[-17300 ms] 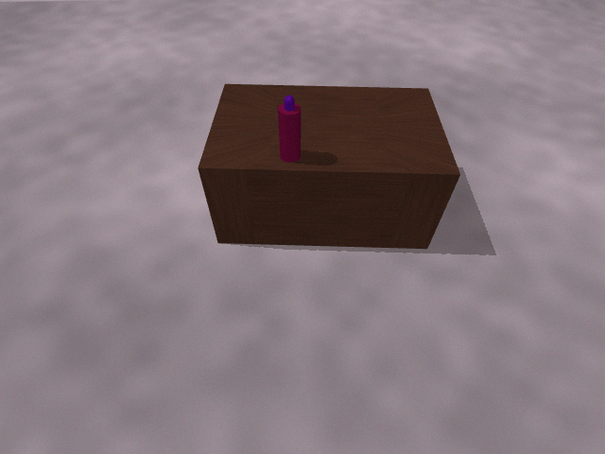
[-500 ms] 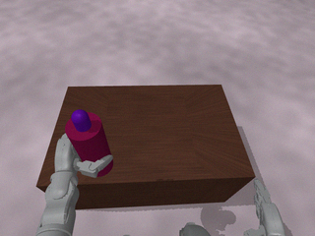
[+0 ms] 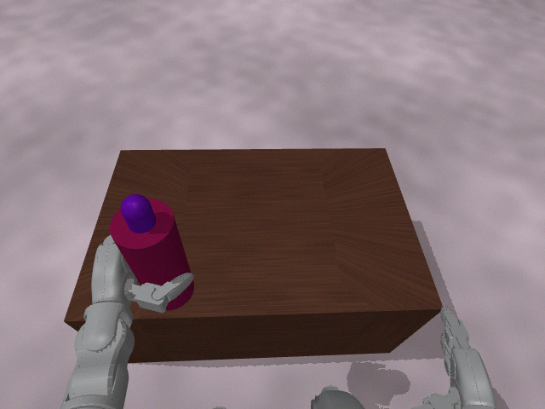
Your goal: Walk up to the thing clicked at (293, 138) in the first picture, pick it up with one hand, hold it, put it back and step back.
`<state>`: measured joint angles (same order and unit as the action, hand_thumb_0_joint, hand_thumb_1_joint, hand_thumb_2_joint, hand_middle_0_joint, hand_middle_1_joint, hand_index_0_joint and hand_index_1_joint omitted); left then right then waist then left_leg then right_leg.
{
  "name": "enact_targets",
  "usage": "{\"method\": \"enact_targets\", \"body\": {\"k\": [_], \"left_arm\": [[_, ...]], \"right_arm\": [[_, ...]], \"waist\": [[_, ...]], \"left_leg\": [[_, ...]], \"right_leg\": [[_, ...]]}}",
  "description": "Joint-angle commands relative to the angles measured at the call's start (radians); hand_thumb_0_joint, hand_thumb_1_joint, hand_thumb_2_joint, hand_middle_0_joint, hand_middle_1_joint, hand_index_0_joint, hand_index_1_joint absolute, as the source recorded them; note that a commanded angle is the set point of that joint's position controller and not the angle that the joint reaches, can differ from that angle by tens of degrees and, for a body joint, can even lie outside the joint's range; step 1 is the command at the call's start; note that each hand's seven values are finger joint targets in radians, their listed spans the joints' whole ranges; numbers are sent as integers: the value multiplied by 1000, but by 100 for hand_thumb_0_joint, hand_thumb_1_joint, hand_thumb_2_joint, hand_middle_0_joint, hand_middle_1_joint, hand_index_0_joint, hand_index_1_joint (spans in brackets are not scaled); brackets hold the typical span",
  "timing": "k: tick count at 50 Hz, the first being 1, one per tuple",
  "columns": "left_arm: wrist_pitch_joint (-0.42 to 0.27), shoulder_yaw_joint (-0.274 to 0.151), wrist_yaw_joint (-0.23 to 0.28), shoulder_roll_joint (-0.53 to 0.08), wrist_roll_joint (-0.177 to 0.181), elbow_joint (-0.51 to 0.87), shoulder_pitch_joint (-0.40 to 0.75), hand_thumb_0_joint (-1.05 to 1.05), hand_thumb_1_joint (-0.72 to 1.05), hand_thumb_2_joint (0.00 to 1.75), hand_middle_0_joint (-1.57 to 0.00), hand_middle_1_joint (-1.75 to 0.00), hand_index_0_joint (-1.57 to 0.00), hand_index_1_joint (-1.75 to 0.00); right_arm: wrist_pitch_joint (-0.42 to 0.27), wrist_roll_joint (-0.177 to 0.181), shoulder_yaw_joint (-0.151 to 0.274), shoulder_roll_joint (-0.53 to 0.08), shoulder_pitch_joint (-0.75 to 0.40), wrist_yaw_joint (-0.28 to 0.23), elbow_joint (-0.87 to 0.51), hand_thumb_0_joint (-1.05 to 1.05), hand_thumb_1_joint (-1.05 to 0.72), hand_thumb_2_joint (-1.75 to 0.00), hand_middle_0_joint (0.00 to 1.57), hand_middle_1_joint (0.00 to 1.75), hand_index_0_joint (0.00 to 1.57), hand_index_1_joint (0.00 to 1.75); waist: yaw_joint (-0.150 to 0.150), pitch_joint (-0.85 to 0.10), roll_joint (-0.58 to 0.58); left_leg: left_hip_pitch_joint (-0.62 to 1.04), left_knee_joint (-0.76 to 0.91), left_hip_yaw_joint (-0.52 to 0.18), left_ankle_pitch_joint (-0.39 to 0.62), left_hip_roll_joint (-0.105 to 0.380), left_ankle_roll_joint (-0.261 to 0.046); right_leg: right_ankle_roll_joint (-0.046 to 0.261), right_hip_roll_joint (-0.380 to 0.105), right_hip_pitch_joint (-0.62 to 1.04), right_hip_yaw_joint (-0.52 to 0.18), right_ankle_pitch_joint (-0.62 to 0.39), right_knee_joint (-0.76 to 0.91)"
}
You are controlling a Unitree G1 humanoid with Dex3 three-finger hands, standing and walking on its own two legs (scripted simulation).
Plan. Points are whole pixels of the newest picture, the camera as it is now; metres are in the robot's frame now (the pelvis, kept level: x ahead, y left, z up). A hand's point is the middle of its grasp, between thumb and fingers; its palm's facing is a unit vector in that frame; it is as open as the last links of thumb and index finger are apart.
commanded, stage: hold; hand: left
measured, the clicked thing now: (155, 253) +0.32 +0.16 +0.07
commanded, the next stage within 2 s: crouch in 0.10 s
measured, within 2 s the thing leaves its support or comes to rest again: neither
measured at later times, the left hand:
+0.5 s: hand (168, 260) +0.33 +0.16 +0.01, palm faces +0.09 -1.00 -0.01, open 10.0 cm
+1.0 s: hand (186, 254) +0.40 +0.16 -0.08, palm faces +0.07 -1.00 -0.02, open 10.0 cm
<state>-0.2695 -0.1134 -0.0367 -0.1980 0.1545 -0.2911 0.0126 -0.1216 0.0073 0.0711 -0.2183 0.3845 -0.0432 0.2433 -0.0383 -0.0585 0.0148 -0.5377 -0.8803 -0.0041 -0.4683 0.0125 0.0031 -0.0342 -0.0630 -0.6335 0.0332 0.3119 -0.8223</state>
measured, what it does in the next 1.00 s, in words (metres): lowers itself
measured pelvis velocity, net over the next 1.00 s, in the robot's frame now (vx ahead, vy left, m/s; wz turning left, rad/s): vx -0.02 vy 0.00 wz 0.00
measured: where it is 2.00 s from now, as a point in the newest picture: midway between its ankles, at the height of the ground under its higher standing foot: outside the picture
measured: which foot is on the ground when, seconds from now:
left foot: down 0.00-1.00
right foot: down 0.00-1.00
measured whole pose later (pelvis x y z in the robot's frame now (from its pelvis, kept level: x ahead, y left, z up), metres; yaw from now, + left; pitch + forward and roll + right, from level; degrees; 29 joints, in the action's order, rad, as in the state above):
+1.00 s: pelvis -0.02 +0.00 -0.06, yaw +0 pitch +21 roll -2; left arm -0.56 -0.26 -0.03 -0.29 0.09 -0.91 0.47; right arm -0.09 -0.06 0.07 -0.25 0.40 0.04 0.02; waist -0.17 -0.11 0.04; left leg -1.03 -1.24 -0.02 -0.57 0.02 0.01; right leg -0.03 -0.06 -1.12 0.03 0.38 -1.14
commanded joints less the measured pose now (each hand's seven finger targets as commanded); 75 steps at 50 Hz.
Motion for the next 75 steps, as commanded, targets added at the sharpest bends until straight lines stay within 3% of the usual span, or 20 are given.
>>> {"method": "enact_targets", "body": {"k": [1,9,14,16,19,24,26,27,34,36,37,38,42,43,48,53,61,63,66,75], "left_arm": [[-116,-59,1,-116,42,341,407,0,16,121,-119,-132,-121,-133],[-90,-82,7,-119,41,258,373,0,16,121,-119,-133,-121,-133],[-120,-91,9,-124,42,307,450,0,16,123,-120,-134,-123,-133],[-116,-72,9,-90,36,172,416,0,16,124,-120,-134,-122,-134],[-164,-100,11,-140,29,214,547,0,15,122,-116,-131,-118,-131],[-223,-105,-7,-127,26,5,602,0,12,121,-115,-131,-118,-130],[-261,-140,-11,-188,19,7,676,0,12,121,-117,-132,-120,-131],[-275,-108,-10,-150,12,-24,687,0,12,122,-117,-132,-120,-132],[-359,-138,-8,-173,0,-202,739,0,10,122,-119,-135,-122,-133],[-390,-184,7,-259,-12,-146,832,0,10,122,-121,-135,-124,-135],[-386,-160,3,-217,-17,-248,781,0,12,123,-122,-136,-126,-135],[-406,-177,6,-243,-15,-149,857,0,15,124,-122,-136,-125,-135],[-426,-201,11,-289,-27,-199,907,0,17,123,-123,-136,-127,-135],[-421,-176,5,-234,-24,-295,849,0,17,124,-124,-138,-128,-136],[-431,-185,3,-270,-37,-288,921,0,20,125,-123,-137,-127,-135],[-425,-197,-5,-259,-35,-365,922,0,22,125,-124,-138,-128,-136],[-442,-224,-7,-334,-39,-307,989,0,18,123,-120,-135,-123,-134],[-426,-208,-6,-293,-42,-388,938,0,18,122,-120,-133,-123,-132],[-436,-231,1,-356,-49,-340,999,0,16,122,-117,-131,-120,-131],[-438,-240,17,-342,-66,-437,991,0,16,120,-119,-131,-120,-131]], "right_arm": [[-58,4,68,-141,-16,-17,-158,0,55,-5,5,5,5,5],[-52,7,80,-144,-39,-15,-140,0,55,-5,5,5,5,5],[-44,4,20,-79,-60,-5,-129,0,57,-5,5,5,5,5],[-44,0,63,-131,-63,-13,-156,0,57,-5,5,5,5,5],[-46,-7,25,-97,-41,-8,-126,0,57,-5,5,5,5,5],[-52,-22,39,-120,-4,5,-136,0,57,-5,5,5,5,5],[-61,-24,65,-150,-15,10,-202,0,56,-5,5,5,5,5],[-64,-29,58,-144,-10,15,-226,0,57,-5,5,5,5,5],[-64,-55,46,-144,13,41,-298,0,57,-4,5,5,5,5],[-60,-59,81,-180,8,42,-299,0,57,-4,5,5,5,5],[-53,-64,65,-163,23,47,-309,0,57,-4,5,5,5,5],[-54,-65,63,-165,6,50,-354,0,57,-4,5,5,5,5],[-35,-66,85,-179,45,53,-339,0,57,-4,5,5,5,5],[-35,-64,85,-178,32,54,-381,0,57,-4,5,5,5,5],[-15,-63,101,-203,51,61,-406,0,58,-4,5,5,5,5],[-1,-62,104,-200,50,63,-439,0,58,-4,5,5,5,5],[12,-60,118,-224,81,60,-512,0,57,-4,5,5,5,5],[19,-58,98,-197,102,63,-511,0,57,-5,5,5,5,5],[20,-57,116,-224,85,61,-528,0,57,-5,5,5,5,5],[24,-58,106,-204,116,68,-561,0,56,-5,5,5,5,5]], "waist": [[-11,-311,-63],[11,-251,-34],[28,-278,-51],[-13,-275,5],[-15,-304,-43],[-48,-291,-35],[-63,-358,-37],[-73,-357,-28],[-70,-481,-99],[-64,-527,-153],[-74,-506,-134],[-74,-585,-144],[-87,-581,-173],[-105,-575,-130],[-119,-620,-183],[-138,-620,-133],[-158,-698,-192],[-166,-669,-166],[-164,-670,-213],[-201,-619,-197]], "left_leg": [[66,175,-8,281,-13,19],[37,199,-1,218,-17,12],[26,178,7,249,-21,11],[24,170,8,234,-18,5],[27,155,7,222,-18,7],[-38,100,8,212,-21,4],[-35,75,9,199,-24,0],[-47,65,9,180,-26,-1],[-138,-33,-9,269,-28,22],[-134,-51,-16,263,-26,27],[-178,-67,-16,255,-28,24],[-181,-82,-16,260,-29,23],[-217,-118,-23,232,-30,23],[-236,-126,-25,223,-27,21],[-231,-170,-43,284,-20,31],[-349,-212,-27,203,-31,14],[-334,-262,-32,226,-32,17],[-374,-276,-29,242,-34,13],[-353,-277,-34,225,-32,19],[-433,-313,-32,158,-33,10]], "right_leg": [[47,38,220,17,-190,75],[41,38,230,18,-139,100],[41,34,244,10,-166,92],[38,34,225,7,-162,94],[41,31,193,3,-150,75],[43,28,121,-3,-151,35],[42,28,113,-8,-150,17],[42,29,95,-8,-137,9],[60,32,35,-2,-197,-98],[64,34,-6,1,-177,-130],[65,35,-13,0,-172,-137],[64,33,10,-5,-190,-151],[67,41,-69,3,-152,-194],[65,43,-66,7,-152,-203],[72,51,-165,19,-164,-263],[64,45,-146,2,-151,-282],[66,47,-183,0,-157,-334],[64,45,-181,-3,-181,-339],[68,47,-229,-2,-143,-349],[63,47,-285,-11,-100,-364]]}}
